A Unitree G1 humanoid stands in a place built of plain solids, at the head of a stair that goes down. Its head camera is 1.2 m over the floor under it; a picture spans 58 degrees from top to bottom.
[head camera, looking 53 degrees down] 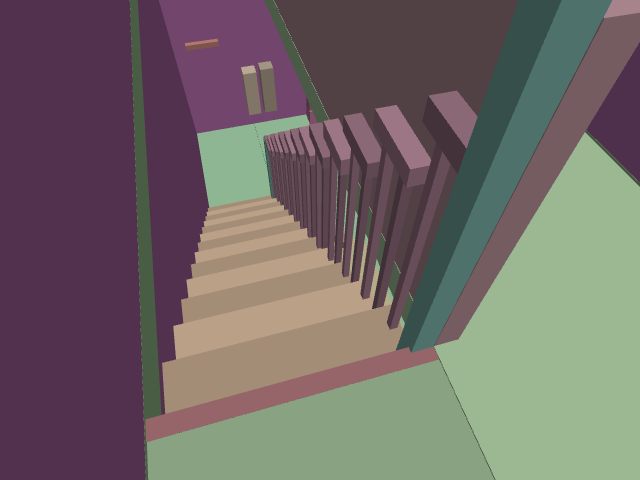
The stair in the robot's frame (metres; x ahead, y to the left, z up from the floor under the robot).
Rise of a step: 0.20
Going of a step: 0.24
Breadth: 0.82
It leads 16 degrees to the left of straight ahead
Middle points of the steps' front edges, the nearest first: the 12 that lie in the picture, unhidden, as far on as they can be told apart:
0.42 0.07 0.00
0.65 0.13 -0.20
0.88 0.20 -0.40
1.11 0.26 -0.59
1.35 0.33 -0.79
1.58 0.39 -0.99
1.81 0.46 -1.19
2.04 0.52 -1.39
2.27 0.59 -1.59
2.50 0.65 -1.79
2.73 0.71 -1.98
2.96 0.78 -2.18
